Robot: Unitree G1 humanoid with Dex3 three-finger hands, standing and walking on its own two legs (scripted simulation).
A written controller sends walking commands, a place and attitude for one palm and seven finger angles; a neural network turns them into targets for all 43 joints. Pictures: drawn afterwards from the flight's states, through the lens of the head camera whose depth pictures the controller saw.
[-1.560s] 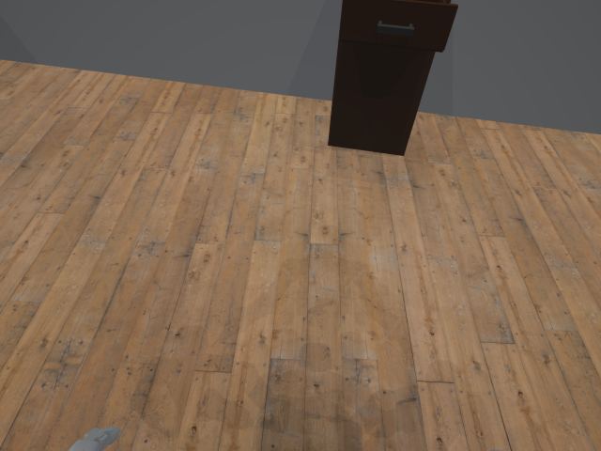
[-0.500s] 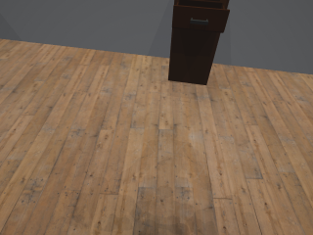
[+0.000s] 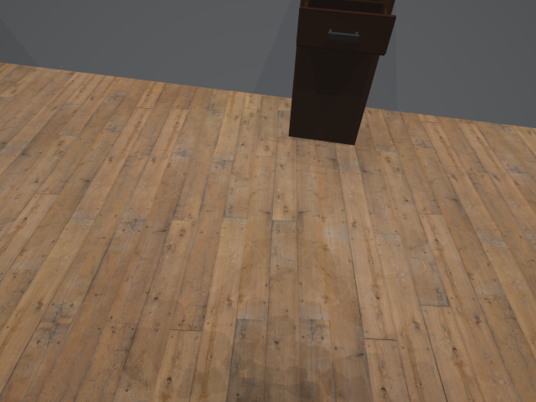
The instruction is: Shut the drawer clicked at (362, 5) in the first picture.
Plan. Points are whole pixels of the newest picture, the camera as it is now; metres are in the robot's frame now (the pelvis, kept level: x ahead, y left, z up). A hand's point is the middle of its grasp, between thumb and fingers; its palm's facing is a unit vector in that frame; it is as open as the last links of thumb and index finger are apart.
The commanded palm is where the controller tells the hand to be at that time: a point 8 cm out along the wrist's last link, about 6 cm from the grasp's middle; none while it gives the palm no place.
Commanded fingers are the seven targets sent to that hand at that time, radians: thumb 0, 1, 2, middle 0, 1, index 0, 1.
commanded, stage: walk to a spot facing it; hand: left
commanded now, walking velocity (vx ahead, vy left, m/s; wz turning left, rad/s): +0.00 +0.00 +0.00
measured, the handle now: (343, 34) +1.41 -0.21 -0.02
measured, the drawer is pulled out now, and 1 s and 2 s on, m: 0.30 0.30 0.30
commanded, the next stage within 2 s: none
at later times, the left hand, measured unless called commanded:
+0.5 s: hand out of the picture +0.08 +0.16 -0.19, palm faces -0.07 -0.98 -0.21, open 7.4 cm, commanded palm none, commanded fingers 0.00 0.90 0.90 -0.20 -0.30 -0.20 -0.30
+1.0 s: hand (192, 313) +0.33 +0.18 -0.20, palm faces -0.27 -0.95 -0.18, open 7.4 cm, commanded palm none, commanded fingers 0.00 0.90 0.90 -0.20 -0.30 -0.20 -0.30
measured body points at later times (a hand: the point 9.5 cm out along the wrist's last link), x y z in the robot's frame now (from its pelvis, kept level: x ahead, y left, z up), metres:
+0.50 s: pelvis +0.07 -0.03 -0.02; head +0.08 -0.04 +0.43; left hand +0.08 +0.21 -0.17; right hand +0.03 -0.28 -0.18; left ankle +0.02 +0.11 -0.69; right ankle +0.04 -0.11 -0.75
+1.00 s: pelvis +0.28 -0.01 -0.02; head +0.31 +0.02 +0.43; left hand +0.34 +0.23 -0.18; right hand +0.30 -0.25 -0.15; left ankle +0.35 +0.06 -0.75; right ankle +0.15 -0.09 -0.65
